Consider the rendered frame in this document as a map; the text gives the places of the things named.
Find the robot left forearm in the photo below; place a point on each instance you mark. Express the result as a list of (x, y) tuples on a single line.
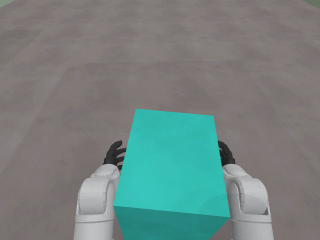
[(94, 210)]

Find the carton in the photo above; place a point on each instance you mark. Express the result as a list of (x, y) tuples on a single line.
[(171, 185)]

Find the robot right forearm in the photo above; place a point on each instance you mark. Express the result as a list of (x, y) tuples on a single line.
[(248, 205)]

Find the right robot hand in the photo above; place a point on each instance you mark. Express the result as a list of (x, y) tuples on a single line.
[(225, 154)]

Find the left robot hand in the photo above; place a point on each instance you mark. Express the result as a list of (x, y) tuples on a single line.
[(113, 153)]

